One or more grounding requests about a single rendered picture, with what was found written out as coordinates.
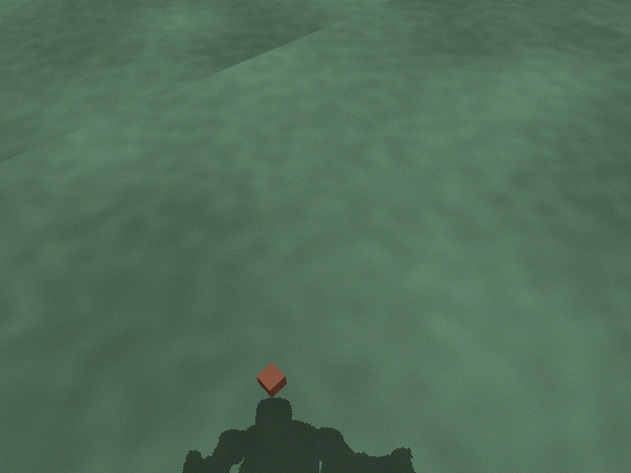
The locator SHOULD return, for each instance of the cube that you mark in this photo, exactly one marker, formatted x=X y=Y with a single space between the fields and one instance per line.
x=271 y=379

